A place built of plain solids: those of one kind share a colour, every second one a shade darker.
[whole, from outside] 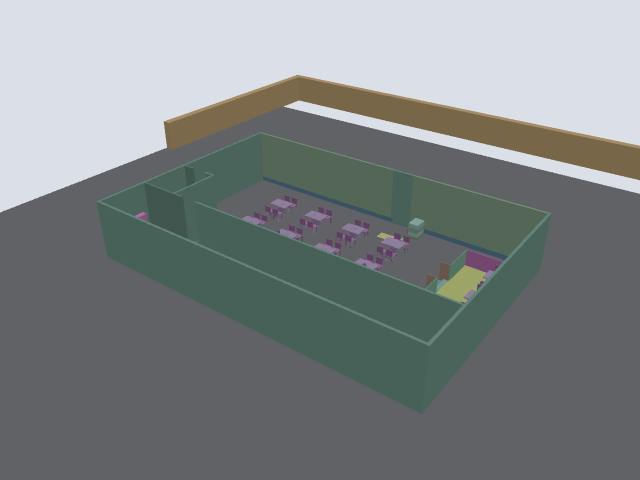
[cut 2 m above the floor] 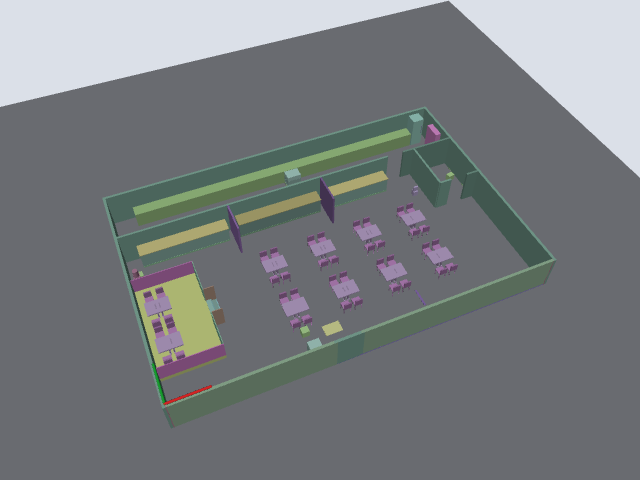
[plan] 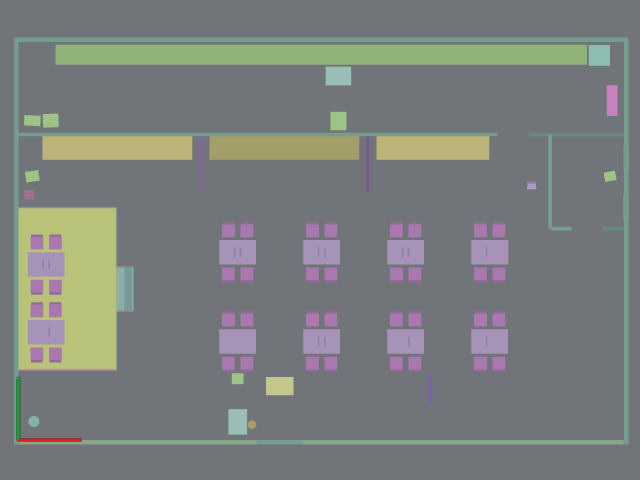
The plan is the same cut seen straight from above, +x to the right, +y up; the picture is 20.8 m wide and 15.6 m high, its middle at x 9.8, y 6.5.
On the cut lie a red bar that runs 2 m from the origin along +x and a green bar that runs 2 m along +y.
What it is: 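A food court's seating hall of the 2010s to 2020s; 19.7 x 12.9 m, ceiling 3.5 m, a street door 0.95 x 2.1 m in the glazed front; tables 0.75 m, chairs 0.45 m, bar tops 1.06 m, a counter 1.0 m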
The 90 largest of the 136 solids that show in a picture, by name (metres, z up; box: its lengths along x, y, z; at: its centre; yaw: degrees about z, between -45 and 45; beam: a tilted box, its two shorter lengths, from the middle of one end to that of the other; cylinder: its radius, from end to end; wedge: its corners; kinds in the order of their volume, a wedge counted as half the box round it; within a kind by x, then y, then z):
{
 "street_hedge_1": {"box": [39.8, 0.6, 2.25], "at": [9.84, -16.3, 1.07]},
 "street_hedge_2": {"box": [0.6, 16.6, 2.25], "at": [29.44, -8.3, 1.07]},
 "wall_1": {"box": [0.15, 13.23, 3.53], "at": [-0.07, 6.46, 1.72]},
 "wall_2": {"box": [15.58, 0.12, 3.53], "at": [7.79, 9.93, 1.72]},
 "wall_3": {"box": [1.5, 0.15, 3.53], "at": [8.49, -0.07, 1.72]},
 "wall_4": {"box": [19.98, 0.15, 3.53], "at": [9.84, 13.01, 1.72]},
 "wall_5": {"box": [0.12, 3.06, 3.53], "at": [17.28, 8.4, 1.72]},
 "wall_6": {"box": [0.7, 0.12, 3.53], "at": [17.63, 6.87, 1.72]},
 "wall_7": {"box": [3.1, 0.12, 3.53], "at": [18.13, 9.93, 1.72]},
 "wall_8": {"box": [0.7, 0.12, 3.53], "at": [19.33, 6.87, 1.72]},
 "wall_9": {"box": [0.15, 7.17, 3.53], "at": [19.75, 3.44, 1.72]},
 "wall_10": {"box": [0.15, 3.3, 3.53], "at": [19.75, 8.37, 1.72]},
 "wall_11": {"box": [0.15, 3.36, 3.53], "at": [19.75, 11.4, 1.72]},
 "back_worktop_1": {"box": [17.28, 0.65, 0.95], "at": [9.84, 12.52, 0.42]},
 "window_wall_1": {"box": [7.89, 0.15, 3.53], "at": [3.94, -0.07, 1.72]},
 "window_wall_2": {"box": [10.59, 0.15, 3.53], "at": [14.38, -0.07, 1.72]},
 "counter_1": {"box": [4.83, 0.7, 1.05], "at": [3.21, 9.52, 0.47]},
 "counter_2": {"box": [4.83, 0.7, 1.05], "at": [8.64, 9.52, 0.47]},
 "counter_3": {"box": [3.63, 0.7, 1.05], "at": [13.47, 9.52, 0.47]},
 "dais_1": {"box": [3.2, 5.32, 0.35], "at": [1.6, 4.91, 0.12]},
 "back_fridge_1": {"box": [0.7, 0.68, 1.9], "at": [18.88, 12.5, 0.9]},
 "kiosk_wall_1": {"box": [0.1, 1.8, 2.35], "at": [5.93, 8.97, 1.12]},
 "kiosk_wall_2": {"box": [0.1, 1.8, 2.35], "at": [11.35, 8.97, 1.12]},
 "meeting_table_1": {"box": [1.2, 0.8, 0.07], "at": [0.9, 3.5, 1.01]},
 "meeting_table_2": {"box": [1.2, 0.8, 0.07], "at": [0.9, 5.7, 1.01]},
 "meeting_table_3": {"box": [1.2, 0.8, 0.07], "at": [7.12, 3.2, 0.71]},
 "meeting_table_4": {"box": [1.2, 0.8, 0.07], "at": [7.12, 6.1, 0.71]},
 "meeting_table_5": {"box": [1.2, 0.8, 0.07], "at": [9.86, 3.2, 0.71]},
 "meeting_table_6": {"box": [1.2, 0.8, 0.07], "at": [9.86, 6.1, 0.71]},
 "meeting_table_7": {"box": [1.2, 0.8, 0.07], "at": [12.59, 3.2, 0.71]},
 "meeting_table_8": {"box": [1.2, 0.8, 0.07], "at": [12.59, 6.1, 0.71]},
 "meeting_table_9": {"box": [1.2, 0.8, 0.07], "at": [15.31, 3.2, 0.71]},
 "meeting_table_10": {"box": [1.2, 0.8, 0.07], "at": [15.31, 6.1, 0.71]},
 "shelf_1": {"box": [0.35, 1.0, 1.95], "at": [19.3, 11.03, 0.93]},
 "crate_1": {"box": [0.6, 0.82, 0.27], "at": [7.12, 0.59, 0.28]},
 "crate_2": {"box": [0.6, 0.82, 0.27], "at": [7.12, 0.59, 0.55]},
 "crate_3": {"box": [0.6, 0.82, 0.27], "at": [7.12, 0.59, 0.81]},
 "crate_4": {"box": [0.82, 0.6, 0.27], "at": [10.4, 11.83, 0.55]},
 "crate_5": {"box": [0.82, 0.6, 0.27], "at": [10.4, 11.83, 0.81]},
 "box_cardboard_1": {"box": [0.44, 0.35, 0.33], "at": [0.45, 8.57, 0.11], "yaw": 8.8},
 "box_cardboard_2": {"box": [0.54, 0.34, 0.42], "at": [0.45, 10.38, 0.16], "yaw": -2.7},
 "box_cardboard_3": {"box": [0.51, 0.44, 0.38], "at": [1.05, 10.38, 0.14], "yaw": 2.5},
 "box_cardboard_4": {"box": [0.38, 0.36, 0.45], "at": [7.12, 1.99, 0.17]},
 "box_cardboard_5": {"box": [0.44, 0.54, 0.24], "at": [10.38, 10.36, 0.39], "yaw": 2.9},
 "box_cardboard_6": {"box": [0.52, 0.6, 0.32], "at": [10.4, 10.37, 0.11]},
 "box_cardboard_7": {"box": [0.37, 0.31, 0.43], "at": [19.23, 8.57, 0.17], "yaw": 11.2},
 "counter_top_1": {"box": [4.87, 0.78, 0.04], "at": [3.21, 9.5, 1.02]},
 "counter_top_2": {"box": [4.87, 0.78, 0.04], "at": [8.64, 9.5, 1.02]},
 "counter_top_3": {"box": [3.67, 0.78, 0.04], "at": [13.47, 9.5, 1.02]},
 "stallriser_1": {"box": [7.89, 0.05, 0.35], "at": [3.94, -0.02, 0.12]},
 "stallriser_2": {"box": [10.59, 0.05, 0.35], "at": [14.38, -0.02, 0.12]},
 "side_chair_1": {"box": [0.38, 0.08, 0.38], "at": [0.6, 2.56, 0.95]},
 "side_chair_2": {"box": [0.38, 0.08, 0.38], "at": [0.6, 4.44, 0.95]},
 "side_chair_3": {"box": [0.38, 0.08, 0.38], "at": [0.6, 4.76, 0.95]},
 "side_chair_4": {"box": [0.38, 0.08, 0.38], "at": [0.6, 6.64, 0.95]},
 "side_chair_5": {"box": [0.38, 0.08, 0.38], "at": [1.2, 4.44, 0.95]},
 "side_chair_6": {"box": [0.38, 0.08, 0.38], "at": [1.2, 4.76, 0.95]},
 "side_chair_7": {"box": [0.38, 0.08, 0.38], "at": [1.2, 6.64, 0.95]},
 "side_chair_8": {"box": [0.38, 0.08, 0.38], "at": [6.83, 2.26, 0.65]},
 "side_chair_9": {"box": [0.38, 0.08, 0.38], "at": [6.83, 4.14, 0.65]},
 "side_chair_10": {"box": [0.38, 0.08, 0.38], "at": [6.83, 5.16, 0.65]},
 "side_chair_11": {"box": [0.38, 0.08, 0.38], "at": [6.83, 7.04, 0.65]},
 "side_chair_12": {"box": [0.38, 0.08, 0.38], "at": [7.42, 2.26, 0.65]},
 "side_chair_13": {"box": [0.38, 0.08, 0.38], "at": [7.42, 4.14, 0.65]},
 "side_chair_14": {"box": [0.38, 0.08, 0.38], "at": [7.42, 5.16, 0.65]},
 "side_chair_15": {"box": [0.38, 0.08, 0.38], "at": [7.42, 7.04, 0.65]},
 "side_chair_16": {"box": [0.38, 0.08, 0.38], "at": [9.55, 2.26, 0.65]},
 "side_chair_17": {"box": [0.38, 0.08, 0.38], "at": [9.55, 4.14, 0.65]},
 "side_chair_18": {"box": [0.38, 0.08, 0.38], "at": [9.55, 5.16, 0.65]},
 "side_chair_19": {"box": [0.38, 0.08, 0.38], "at": [9.55, 7.04, 0.65]},
 "side_chair_20": {"box": [0.38, 0.08, 0.38], "at": [10.15, 2.26, 0.65]},
 "side_chair_21": {"box": [0.38, 0.08, 0.38], "at": [10.15, 4.14, 0.65]},
 "side_chair_22": {"box": [0.38, 0.08, 0.38], "at": [10.15, 5.16, 0.65]},
 "side_chair_23": {"box": [0.38, 0.08, 0.38], "at": [12.29, 2.26, 0.65]},
 "side_chair_24": {"box": [0.38, 0.08, 0.38], "at": [12.88, 5.16, 0.65]},
 "side_chair_25": {"box": [0.38, 0.08, 0.38], "at": [15.62, 4.14, 0.65]},
 "dais_rail_end_1": {"box": [3.2, 0.04, 1.0], "at": [1.6, 2.27, 0.75]},
 "dais_rail_end_2": {"box": [3.2, 0.04, 1.0], "at": [1.6, 7.55, 0.75]},
 "dais_steps_1": {"box": [0.27, 1.4, 0.35], "at": [3.33, 4.91, 0.12]},
 "dais_steps_2": {"box": [0.27, 1.4, 0.2], "at": [3.6, 4.91, 0.05]},
 "front_foot_1": {"box": [10.59, 0.15, 0.12], "at": [14.38, -0.07, 0.01]},
 "dais_rail_front_1": {"box": [0.04, 1.96, 1.0], "at": [3.18, 3.23, 0.75]},
 "dais_rail_front_2": {"box": [0.04, 1.96, 1.0], "at": [3.18, 6.59, 0.75]},
 "water_cooler_1": {"box": [0.33, 0.31, 1.03], "at": [0.35, 7.97, 0.47]},
 "water_cooler_2": {"cylinder": 0.14, "from": [0.35, 7.97, 0.98], "to": [0.35, 7.97, 1.4]},
 "dais_cheek_1": {"box": [0.54, 0.04, 1.3], "at": [3.47, 4.19, 0.6]},
 "dais_cheek_2": {"box": [0.54, 0.04, 1.3], "at": [3.47, 5.63, 0.6]},
 "plant_pot_1": {"cylinder": 0.18, "from": [0.5, 0.6, 0.0], "to": [0.5, 0.6, 0.38]},
 "door_mat_1": {"box": [0.9, 0.6, 0.07], "at": [8.49, 1.75, -0.02]},
 "bin_waste_1": {"cylinder": 0.14, "from": [7.59, 0.5, 0.0], "to": [7.59, 0.5, 0.31]}
}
